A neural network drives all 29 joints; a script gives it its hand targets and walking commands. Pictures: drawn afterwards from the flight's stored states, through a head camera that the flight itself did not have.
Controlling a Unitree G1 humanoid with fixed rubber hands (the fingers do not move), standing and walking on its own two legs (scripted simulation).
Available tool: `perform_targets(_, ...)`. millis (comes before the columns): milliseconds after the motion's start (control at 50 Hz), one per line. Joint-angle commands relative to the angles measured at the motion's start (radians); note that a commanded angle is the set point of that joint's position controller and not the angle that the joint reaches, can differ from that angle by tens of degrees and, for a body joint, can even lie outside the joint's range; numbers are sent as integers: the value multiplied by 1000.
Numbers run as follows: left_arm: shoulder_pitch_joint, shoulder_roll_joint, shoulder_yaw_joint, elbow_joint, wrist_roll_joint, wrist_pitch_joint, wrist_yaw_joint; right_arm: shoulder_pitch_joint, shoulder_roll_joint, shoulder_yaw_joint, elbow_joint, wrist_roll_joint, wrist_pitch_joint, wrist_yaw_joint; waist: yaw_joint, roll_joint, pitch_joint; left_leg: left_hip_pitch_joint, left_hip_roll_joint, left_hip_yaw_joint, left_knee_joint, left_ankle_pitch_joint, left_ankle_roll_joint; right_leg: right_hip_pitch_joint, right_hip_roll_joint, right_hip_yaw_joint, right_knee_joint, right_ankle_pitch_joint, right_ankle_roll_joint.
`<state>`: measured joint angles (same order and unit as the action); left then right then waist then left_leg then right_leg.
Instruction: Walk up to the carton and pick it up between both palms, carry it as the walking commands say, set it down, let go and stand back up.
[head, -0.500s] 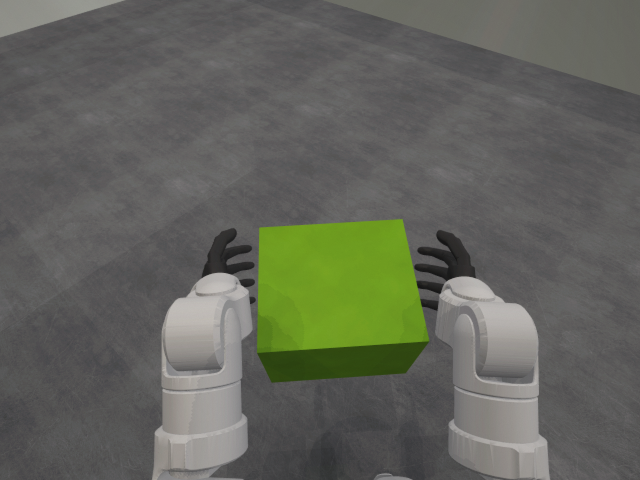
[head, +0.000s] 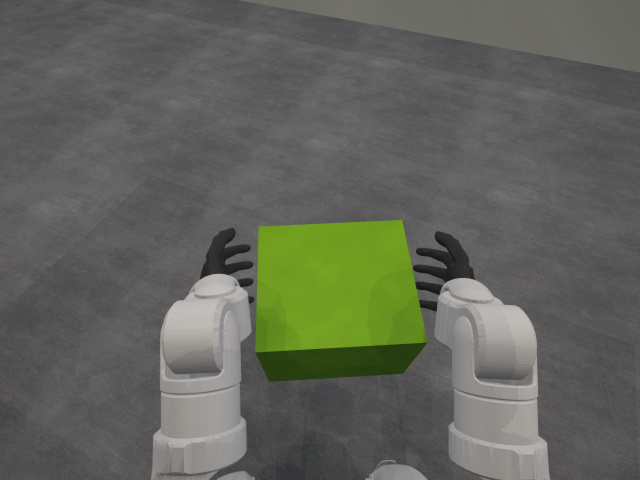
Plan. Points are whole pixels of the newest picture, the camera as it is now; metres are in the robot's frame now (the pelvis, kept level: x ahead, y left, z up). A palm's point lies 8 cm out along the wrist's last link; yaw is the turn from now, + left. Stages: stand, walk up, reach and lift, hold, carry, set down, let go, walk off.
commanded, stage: carry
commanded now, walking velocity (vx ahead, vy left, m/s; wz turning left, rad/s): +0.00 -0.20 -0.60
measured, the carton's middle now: (333, 303) +0.34 -0.01 +0.01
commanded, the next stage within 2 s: none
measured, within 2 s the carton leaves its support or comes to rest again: neither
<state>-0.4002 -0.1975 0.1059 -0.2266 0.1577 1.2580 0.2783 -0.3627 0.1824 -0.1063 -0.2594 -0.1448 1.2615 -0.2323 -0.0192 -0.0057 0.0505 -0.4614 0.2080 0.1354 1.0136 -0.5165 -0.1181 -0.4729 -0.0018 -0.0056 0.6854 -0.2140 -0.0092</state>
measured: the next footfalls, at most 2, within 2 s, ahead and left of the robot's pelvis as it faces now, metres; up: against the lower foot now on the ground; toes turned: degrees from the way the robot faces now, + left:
left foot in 0.12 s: +0.04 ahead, +0.08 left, +0.00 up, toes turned +6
right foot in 0.42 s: +0.03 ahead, -0.26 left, +0.00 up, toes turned -17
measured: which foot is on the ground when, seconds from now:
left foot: up 0.00-0.10, down 0.12-0.42, up 0.44-0.64, down 0.66-0.92, up 0.94-1.00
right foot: down 0.00-0.16, up 0.18-0.40, down 0.42-0.70, up 0.72-0.90, down 0.92-1.00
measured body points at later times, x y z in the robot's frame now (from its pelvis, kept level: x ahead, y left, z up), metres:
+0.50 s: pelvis -0.05 -0.13 +0.00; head -0.03 -0.13 +0.45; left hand +0.29 -0.10 +0.09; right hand +0.21 -0.35 +0.10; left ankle -0.02 +0.05 -0.68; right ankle -0.01 -0.25 -0.71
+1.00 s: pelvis -0.14 -0.25 +0.00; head -0.11 -0.26 +0.44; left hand +0.20 -0.32 +0.09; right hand +0.05 -0.54 +0.09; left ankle -0.06 -0.08 -0.68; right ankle -0.13 -0.36 -0.71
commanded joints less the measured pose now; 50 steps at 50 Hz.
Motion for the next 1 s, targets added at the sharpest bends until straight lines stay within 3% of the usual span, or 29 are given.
perform_targets(0,-435,-1052,-495,-172,-430,-50,-249,-548,1127,593,-219,446,-62,202,22,-249,-459,-52,-125,-22,24,-38,11,260,-139,254,-287,146,-104)
perform_targets(60,-360,-1044,-475,-139,-400,-47,-241,-556,1099,605,-240,463,-54,201,39,-239,-517,62,-185,-14,-180,-35,42,275,-161,342,-322,214,-133)
perform_targets(100,-363,-1032,-493,-137,-408,-40,-237,-513,1105,577,-196,441,-46,198,29,-277,-511,286,-169,-32,-442,79,83,133,-119,282,-340,160,-73)
perform_targets(120,-388,-1025,-497,-164,-410,-43,-236,-501,1119,582,-185,440,-44,201,9,-244,-519,503,-114,-65,-590,173,119,-25,-58,193,-297,104,6)
perform_targets(140,-379,-1044,-504,-166,-410,-35,-238,-451,1090,543,-145,416,-50,199,-3,165,-507,568,190,-376,-733,84,217,-200,65,18,-16,-100,92)
perform_targets(160,-427,-1032,-527,-216,-412,-31,-239,-417,1080,518,-137,406,-55,200,-2,401,-445,504,465,-549,-732,391,325,-322,2,-14,340,-276,87)
perform_targets(200,-462,-1020,-550,-265,-428,-31,-237,-388,1090,517,-133,405,-48,203,13,160,-404,455,390,-373,-641,621,294,-297,-74,72,533,-265,65)
perform_targets(220,-437,-1025,-559,-216,-426,-22,-238,-387,1075,511,-132,394,-50,200,18,114,-389,474,340,-276,-599,726,252,-308,-108,97,496,-257,58)
perform_targets(260,-413,-1028,-571,-186,-441,-14,-236,-386,1065,496,-125,391,-48,191,21,212,-425,508,236,-69,-518,862,161,-200,-79,8,278,-238,64)
perform_targets(320,-427,-1035,-588,-174,-461,-3,-236,-372,1045,464,-126,362,-47,172,-2,315,-457,502,263,-47,-446,1015,111,-86,-48,-60,17,-234,64)
perform_targets(380,-337,-1001,-558,-122,-439,6,-233,-301,1018,460,-71,350,-35,169,8,313,-504,351,219,39,-245,839,45,197,3,-62,-251,-73,59)
perform_targets(400,-367,-1023,-561,-129,-454,0,-232,-339,1019,458,-83,350,-37,169,23,169,-496,206,171,36,-139,599,2,311,-45,44,-330,127,38)
perform_targets(420,-305,-985,-519,-76,-433,4,-237,-337,1014,481,-92,348,-33,168,11,-125,-503,-72,38,47,25,8,-37,477,-231,322,-273,632,-36)
perform_targets(440,-367,-999,-528,-83,-451,-8,-238,-369,1029,519,-101,377,-29,174,13,-340,-510,-197,-104,13,131,-296,-40,462,-286,462,-206,829,-131)
perform_targets(500,-410,-1050,-536,-159,-433,-33,-238,-431,1097,551,-136,426,-44,201,19,-130,-511,-93,-93,-36,81,-111,-7,337,-160,256,-216,473,-110)
perform_targets(540,-382,-1038,-479,-123,-406,-34,-239,-505,1091,567,-173,445,-44,203,26,-243,-464,-60,-122,-23,14,-53,10,282,-151,287,-272,278,-126)
perform_targets(580,-383,-1054,-487,-119,-414,-38,-240,-509,1084,554,-175,435,-47,192,34,-229,-477,6,-149,-29,-129,-45,25,266,-158,353,-286,332,-161)
perform_targets(640,-409,-1058,-513,-166,-427,-42,-236,-489,1106,545,-177,436,-48,196,25,-199,-543,331,-170,-32,-431,96,80,120,-106,309,-320,255,-77)
perform_targets(660,-393,-1043,-497,-156,-414,-38,-233,-475,1091,534,-169,424,-51,196,-4,-132,-555,560,-71,-112,-585,172,143,-66,-28,206,-284,138,36)
perform_targets(680,-406,-1048,-514,-175,-413,-30,-237,-449,1093,522,-129,418,-49,196,-7,234,-523,549,230,-406,-703,201,258,-162,74,48,63,-119,89)
perform_targets(700,-474,-1035,-539,-228,-420,-27,-241,-412,1098,512,-109,410,-50,200,-8,399,-454,458,471,-524,-708,452,350,-270,22,11,400,-286,85)
perform_targets(720,-459,-1020,-526,-219,-412,-26,-242,-412,1092,518,-128,408,-42,202,3,204,-404,414,433,-440,-668,553,339,-272,-50,49,488,-279,76)
perform_targets(760,-425,-1031,-543,-193,-422,-20,-241,-414,1077,522,-138,399,-42,193,18,109,-425,481,350,-244,-554,770,252,-272,-108,99,440,-258,58)
perform_targets(800,-391,-1032,-568,-155,-431,-5,-235,-389,1049,491,-129,391,-41,181,16,284,-433,491,239,-79,-491,930,162,-168,-71,-1,224,-243,70)
perform_targets(860,-370,-1006,-549,-110,-428,5,-232,-347,1030,479,-77,363,-28,163,1,298,-459,393,248,-14,-371,941,78,47,-19,-78,-104,-187,64)
perform_targets(900,-344,-1011,-543,-93,-433,4,-230,-337,1010,462,-58,360,-28,165,28,192,-467,172,153,37,-114,573,16,317,-18,48,-313,49,39)
perform_targets(920,-355,-993,-527,-84,-433,4,-230,-330,1017,468,-58,354,-26,164,9,-105,-483,-96,16,55,41,-30,-31,468,-217,341,-273,598,-34)
perform_targets(940,-326,-1002,-497,-47,-427,-8,-235,-413,1027,524,-113,395,-25,174,14,-356,-475,-225,-109,2,145,-304,-36,463,-269,487,-208,822,-131)
perform_targets(980,-391,-1052,-522,-140,-445,-34,-242,-439,1099,548,-124,433,-45,187,18,-130,-537,-195,-84,-62,169,-169,-15,478,-203,335,-163,731,-137)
